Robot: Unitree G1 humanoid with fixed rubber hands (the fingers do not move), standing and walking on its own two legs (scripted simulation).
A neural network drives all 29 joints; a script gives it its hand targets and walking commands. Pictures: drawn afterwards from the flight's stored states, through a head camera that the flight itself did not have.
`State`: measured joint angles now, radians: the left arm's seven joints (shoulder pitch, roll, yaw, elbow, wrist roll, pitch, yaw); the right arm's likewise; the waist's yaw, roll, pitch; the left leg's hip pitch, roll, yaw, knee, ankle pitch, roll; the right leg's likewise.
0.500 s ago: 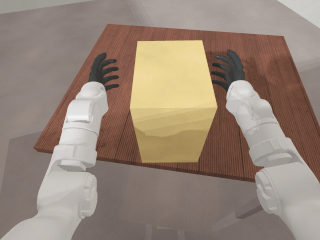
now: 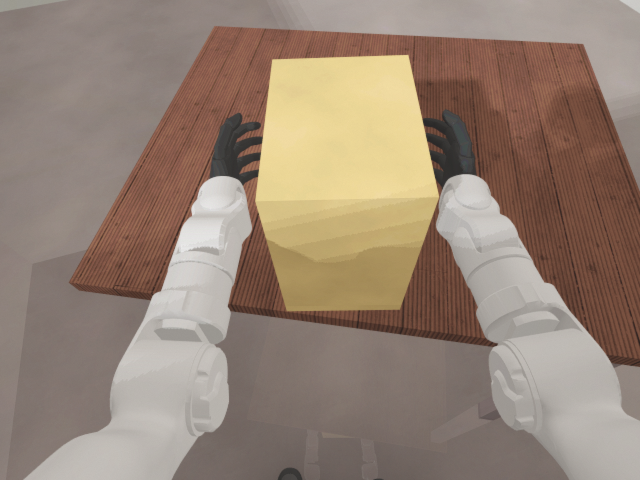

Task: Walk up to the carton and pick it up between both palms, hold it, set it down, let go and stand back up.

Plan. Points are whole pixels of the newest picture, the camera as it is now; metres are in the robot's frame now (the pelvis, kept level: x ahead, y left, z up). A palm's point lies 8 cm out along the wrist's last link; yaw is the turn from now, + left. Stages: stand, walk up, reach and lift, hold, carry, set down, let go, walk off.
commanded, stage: reach and lift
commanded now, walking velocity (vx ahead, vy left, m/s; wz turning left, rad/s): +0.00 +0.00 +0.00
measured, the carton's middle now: (341, 195) +0.46 +0.00 +0.06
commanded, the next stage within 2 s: none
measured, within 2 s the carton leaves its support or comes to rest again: neither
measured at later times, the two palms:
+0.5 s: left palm (237, 175) +0.45 +0.13 +0.11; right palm (446, 173) +0.46 -0.12 +0.10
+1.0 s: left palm (232, 189) +0.43 +0.13 +0.11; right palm (447, 193) +0.42 -0.12 +0.10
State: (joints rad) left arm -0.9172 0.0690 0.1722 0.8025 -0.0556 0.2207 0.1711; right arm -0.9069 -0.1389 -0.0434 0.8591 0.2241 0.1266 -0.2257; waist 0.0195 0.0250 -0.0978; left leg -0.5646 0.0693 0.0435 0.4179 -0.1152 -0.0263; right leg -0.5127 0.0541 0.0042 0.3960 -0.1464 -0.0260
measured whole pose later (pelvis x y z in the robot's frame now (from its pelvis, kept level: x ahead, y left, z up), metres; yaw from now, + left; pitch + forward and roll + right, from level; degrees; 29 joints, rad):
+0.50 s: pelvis +0.00 +0.01 +0.00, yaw +0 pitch +14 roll -1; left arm -0.96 -0.01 0.26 0.82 0.07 0.19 0.20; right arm -0.95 -0.07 -0.16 0.92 0.11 0.10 -0.21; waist 0.01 0.00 -0.08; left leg -0.55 0.07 0.05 0.43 -0.12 -0.02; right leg -0.50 0.05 0.01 0.39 -0.14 -0.02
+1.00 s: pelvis +0.02 +0.01 +0.01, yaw +0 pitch +3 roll +0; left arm -0.82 -0.15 0.52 0.81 0.42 0.09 0.08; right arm -0.79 0.14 -0.61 0.91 -0.39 -0.10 -0.05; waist 0.00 -0.02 -0.01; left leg -0.24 0.04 0.06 0.31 -0.13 -0.01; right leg -0.20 0.02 0.01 0.31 -0.17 -0.01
